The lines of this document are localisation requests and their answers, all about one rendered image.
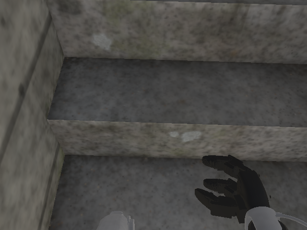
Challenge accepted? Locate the robot left shin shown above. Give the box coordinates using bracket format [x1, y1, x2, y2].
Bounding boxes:
[100, 211, 124, 222]

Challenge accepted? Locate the robot left thigh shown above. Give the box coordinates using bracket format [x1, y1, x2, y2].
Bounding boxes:
[96, 214, 135, 230]

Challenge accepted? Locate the robot right hand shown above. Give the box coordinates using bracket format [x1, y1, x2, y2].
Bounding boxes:
[195, 154, 272, 223]

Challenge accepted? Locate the robot right forearm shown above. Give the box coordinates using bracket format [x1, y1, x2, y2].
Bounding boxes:
[245, 206, 289, 230]

